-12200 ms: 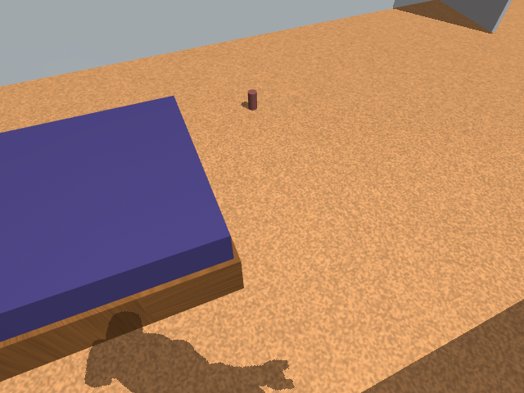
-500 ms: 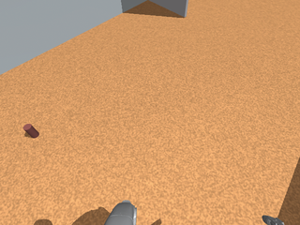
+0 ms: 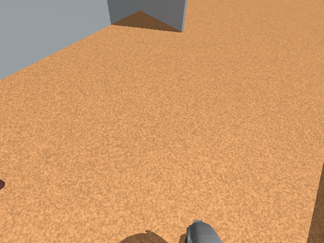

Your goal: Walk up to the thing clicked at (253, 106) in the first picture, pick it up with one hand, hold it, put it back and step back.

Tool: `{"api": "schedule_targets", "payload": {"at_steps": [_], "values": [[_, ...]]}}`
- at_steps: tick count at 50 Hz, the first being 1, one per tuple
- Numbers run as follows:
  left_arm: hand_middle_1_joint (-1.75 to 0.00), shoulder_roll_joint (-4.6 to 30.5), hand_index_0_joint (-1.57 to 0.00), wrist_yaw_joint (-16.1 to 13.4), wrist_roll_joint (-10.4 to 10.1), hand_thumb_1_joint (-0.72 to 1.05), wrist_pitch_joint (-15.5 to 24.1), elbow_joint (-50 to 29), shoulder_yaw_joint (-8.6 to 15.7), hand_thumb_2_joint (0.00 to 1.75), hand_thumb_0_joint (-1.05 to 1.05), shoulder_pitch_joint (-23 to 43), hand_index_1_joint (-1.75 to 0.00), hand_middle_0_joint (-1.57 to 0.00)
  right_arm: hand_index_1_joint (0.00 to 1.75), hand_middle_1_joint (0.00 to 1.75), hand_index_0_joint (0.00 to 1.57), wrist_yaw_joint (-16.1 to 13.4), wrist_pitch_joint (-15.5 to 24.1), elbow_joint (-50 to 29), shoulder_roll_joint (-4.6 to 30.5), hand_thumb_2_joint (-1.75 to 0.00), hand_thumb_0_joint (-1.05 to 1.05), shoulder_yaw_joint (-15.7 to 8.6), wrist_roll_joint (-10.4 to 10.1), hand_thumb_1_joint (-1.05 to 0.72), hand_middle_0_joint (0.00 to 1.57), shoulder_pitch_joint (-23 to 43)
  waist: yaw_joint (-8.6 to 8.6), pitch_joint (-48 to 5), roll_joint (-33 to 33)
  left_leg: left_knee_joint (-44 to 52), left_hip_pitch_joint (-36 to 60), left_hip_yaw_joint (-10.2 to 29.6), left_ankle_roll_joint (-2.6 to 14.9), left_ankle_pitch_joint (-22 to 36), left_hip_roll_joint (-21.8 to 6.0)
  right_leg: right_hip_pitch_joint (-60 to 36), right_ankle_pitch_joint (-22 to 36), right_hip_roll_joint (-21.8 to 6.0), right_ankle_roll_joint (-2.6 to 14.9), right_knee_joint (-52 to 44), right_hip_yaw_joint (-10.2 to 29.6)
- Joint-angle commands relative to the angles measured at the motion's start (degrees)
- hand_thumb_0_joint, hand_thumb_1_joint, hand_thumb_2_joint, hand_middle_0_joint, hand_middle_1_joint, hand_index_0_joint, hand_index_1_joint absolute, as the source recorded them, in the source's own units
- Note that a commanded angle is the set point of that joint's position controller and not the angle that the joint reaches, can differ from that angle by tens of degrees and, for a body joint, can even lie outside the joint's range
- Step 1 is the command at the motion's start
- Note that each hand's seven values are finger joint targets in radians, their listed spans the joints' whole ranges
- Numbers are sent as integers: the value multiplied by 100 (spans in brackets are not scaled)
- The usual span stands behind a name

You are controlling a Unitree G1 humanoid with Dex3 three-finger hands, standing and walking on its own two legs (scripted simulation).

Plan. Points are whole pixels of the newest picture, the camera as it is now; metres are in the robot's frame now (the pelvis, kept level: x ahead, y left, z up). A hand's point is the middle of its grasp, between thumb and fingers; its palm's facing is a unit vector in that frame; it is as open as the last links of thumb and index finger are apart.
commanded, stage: walk up
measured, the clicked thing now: out of the picture +0.52 +0.98 -0.72
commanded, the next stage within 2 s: none
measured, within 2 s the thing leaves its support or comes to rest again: neither
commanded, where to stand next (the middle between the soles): +0.49 -0.03 m, yaw +2 degrees
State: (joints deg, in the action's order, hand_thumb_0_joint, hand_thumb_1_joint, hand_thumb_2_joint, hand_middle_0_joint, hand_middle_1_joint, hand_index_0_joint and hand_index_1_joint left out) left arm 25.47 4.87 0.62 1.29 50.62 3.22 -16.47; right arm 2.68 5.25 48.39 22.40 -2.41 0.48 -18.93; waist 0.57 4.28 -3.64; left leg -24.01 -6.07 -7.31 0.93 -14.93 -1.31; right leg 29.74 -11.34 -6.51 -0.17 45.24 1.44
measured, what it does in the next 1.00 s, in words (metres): walks ahead: right foot, then left foot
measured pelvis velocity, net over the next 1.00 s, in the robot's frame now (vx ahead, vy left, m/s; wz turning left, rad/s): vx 0.34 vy -0.02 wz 0.03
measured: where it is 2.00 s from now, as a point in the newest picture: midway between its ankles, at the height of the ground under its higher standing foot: (163, 196)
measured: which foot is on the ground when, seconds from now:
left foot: down 0.00-0.16, up 0.18-0.64, down 0.66-1.00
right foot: up 0.00-0.10, down 0.12-0.70, up 0.72-1.00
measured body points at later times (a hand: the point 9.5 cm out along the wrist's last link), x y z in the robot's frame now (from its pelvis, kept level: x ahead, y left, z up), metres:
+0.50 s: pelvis +0.19 -0.07 +0.00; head +0.20 -0.08 +0.45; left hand +0.22 +0.25 -0.10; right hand +0.26 -0.38 -0.12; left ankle +0.30 +0.09 -0.69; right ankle +0.17 -0.16 -0.74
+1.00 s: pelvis +0.34 -0.02 +0.00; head +0.35 +0.00 +0.45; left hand +0.37 +0.30 -0.12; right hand +0.41 -0.34 -0.09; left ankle +0.35 +0.08 -0.74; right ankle +0.44 -0.19 -0.69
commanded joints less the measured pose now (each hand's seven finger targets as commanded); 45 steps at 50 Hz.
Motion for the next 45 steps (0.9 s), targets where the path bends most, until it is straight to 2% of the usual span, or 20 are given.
{"api": "schedule_targets", "payload": {"at_steps": [1, 4, 6, 7, 8, 9, 10, 13, 17, 23, 28, 31, 32, 33, 34, 35, 36, 39, 40, 45], "values": [[-30, 844, -20, 36, 22, 90, 216, -461, 297, 90, 0, 474, -30, -20, 30, 30, 20, -69, 119, -470, 1690, -90, 0, -554, -20, -90, 20, 228, 102, 163, 1136, 1118, -651, 879, 1007, -429, -1341, -480, 406, 21, 81, -912, -291], [-30, 899, -20, 11, 49, 90, 281, -315, 345, 90, 0, 304, -30, -20, 30, 30, 20, -74, 62, -512, 1672, -90, 0, -547, -18, -90, 20, 242, -62, -84, 908, 510, -788, 803, 948, -270, -1363, -1241, 238, 202, 163, -1174, -488], [-30, 1194, -20, -93, 62, 90, 378, -62, 497, 90, 0, -489, -30, -20, 30, 30, 20, -98, 29, -521, 1350, -90, 0, -419, 25, -90, 20, 89, -454, -609, 57, -1124, -1274, 511, 666, 132, -1005, -2747, -282, 316, 267, -1417, -281], [-30, 1505, -20, -179, 88, 90, 442, 1, 619, 90, 0, -1029, -30, -20, 30, 30, 20, -88, 35, -528, 961, -90, 0, -275, 6, -90, 20, -222, -674, -996, -1138, -2748, -1780, 32, 427, -226, -414, -3351, -1367, -342, 396, -2245, 737], [-30, 1876, -20, -256, 65, 90, 494, -164, 658, 90, 0, -979, -30, -20, 30, 30, 20, -70, -9, -556, 776, -90, 0, -170, -30, -90, 20, -420, -560, -894, -1585, -3745, -2965, 288, 108, -1459, 256, -3754, -1830, -1474, 756, -3027, 3016], [-30, 1956, -20, -259, -3, 90, 450, -160, 652, 90, 0, -826, -30, -20, 30, 30, 20, -148, -80, -419, 1387, -90, 0, -323, -4, -90, 20, -214, -646, -663, -1016, -4225, -3125, 646, 108, -1553, 53, -3434, -1728, -1788, 1265, -3161, 3527], [-30, 1836, -20, -280, -68, 90, 415, -245, 616, 90, 0, -652, -30, -20, 30, 30, 20, -173, -92, -339, 1528, -90, 0, -362, 1, -90, 20, -92, -555, -355, -735, -4342, -3082, 930, 113, -1339, -167, -2929, -1307, -1726, 1346, -3136, 3280], [-30, 1313, -20, -362, -129, 90, 437, -332, 448, 90, 0, -195, -30, -20, 30, 30, 20, -117, -141, -57, 1269, -90, 0, -304, -152, -90, 20, -318, -186, -261, -587, -3854, -2603, 1241, 107, -455, -307, -2465, 704, -842, 679, -2875, 1181], [-30, 1107, -20, -383, -103, 90, 504, -471, 381, 90, 0, -301, -30, -20, 30, 30, 20, -50, -252, 11, 1142, -90, 0, -311, -57, -90, 20, -303, -149, -352, -479, -3485, -2559, 1116, -20, 186, -78, -2552, 2242, -594, 694, -2772, 347], [-30, 1200, -20, -387, 9, 90, 499, -641, 470, 90, 0, -314, -30, -20, 30, 30, 20, 66, -266, -295, 1065, -90, 0, -359, 26, -90, 20, 490, -331, 167, -215, -2064, -2763, 1140, -115, 548, -264, -2409, 704, -864, 923, -3146, 219], [-30, 1234, -20, -377, 12, 90, 458, -674, 454, 90, 0, -312, -30, -20, 30, 30, 20, 133, -177, -429, 1039, -90, 0, -381, 60, -90, 20, 832, -344, 70, -170, -1159, -2006, 644, 43, 671, -332, -2283, 938, -940, 1034, -2753, 44], [-30, 1310, -20, -375, 11, 90, 415, -705, 418, 90, 0, -298, -30, -20, 30, 30, 20, 124, -133, -393, 1076, -90, 0, -414, 81, -90, 20, 565, -132, 10, -17, -814, -1096, 388, 192, 448, -155, -1798, 567, -837, 1031, -2239, -33], [-30, 1226, -20, -375, 23, 90, 409, -733, 368, 90, 0, -265, -30, -20, 30, 30, 20, 89, -92, -271, 1180, -90, 0, -468, 95, -90, 20, 96, 151, -230, 273, -664, -300, 435, 280, 381, -41, -1512, 985, -676, 929, -1480, -165], [-30, 942, -20, -377, 1, 90, 392, -749, 258, 90, 0, -449, -30, -20, 30, 30, 20, 15, -42, -79, 1473, -90, 0, -585, 152, -90, 20, -609, 435, -714, 1142, -310, 709, 927, 501, -168, -204, -1087, 1156, -247, 716, 15, -483], [-30, 474, -20, -369, -78, 90, 368, -787, 139, 90, 0, -761, -30, -20, 30, 30, 20, -69, -10, -133, 1951, -90, 0, -717, 222, -90, 20, -907, 420, -1030, 2514, 171, 1462, 3057, 895, -757, -1517, 103, -867, 492, 335, 1577, -761], [-30, 801, -20, -415, -98, 90, 286, -678, 216, 90, 0, -944, -30, -20, 30, 30, 20, -109, -7, -325, 2060, -90, 0, -722, 67, -90, 20, -676, 341, -1020, 1822, 892, 1455, 4680, 1360, -1316, -2266, 711, -2012, 872, 302, 2058, -357], [-30, 1196, -20, -458, -38, 90, 239, -586, 273, 90, 0, -726, -30, -20, 30, 30, 20, -96, -35, -303, 2027, -90, 0, -747, -72, -90, 20, -545, 349, -806, 1428, 857, 1132, 4619, 1606, -1228, -2351, 730, -2002, 500, 347, 2407, 69], [-30, 1076, -20, -364, -74, 90, 231, -426, 250, 90, 0, -641, -30, -20, 30, 30, 20, -166, -20, -449, 1460, -90, 0, -503, -81, -90, 20, -5, 92, -72, 832, 903, -238, 2350, 964, 139, -1497, 176, -1030, 245, 324, 1934, 488], [-30, 998, -20, -331, -99, 90, 210, -368, 234, 90, 0, -859, -30, -20, 30, 30, 20, -154, 13, -450, 1424, -90, 0, -468, -108, -90, 20, 24, -23, -90, 1026, 891, -318, 1951, 900, 422, -1368, 21, -896, 194, 275, 1710, 359], [-30, 897, -20, -240, -48, 90, 189, -330, 255, 90, 0, -709, -30, -20, 30, 30, 20, -116, 42, -589, 1451, -90, 0, -491, -23, -90, 20, 173, 0, 35, 1325, 1215, -617, 1411, 1098, -297, -1180, -50, -295, 122, -40, 724, 49]]}}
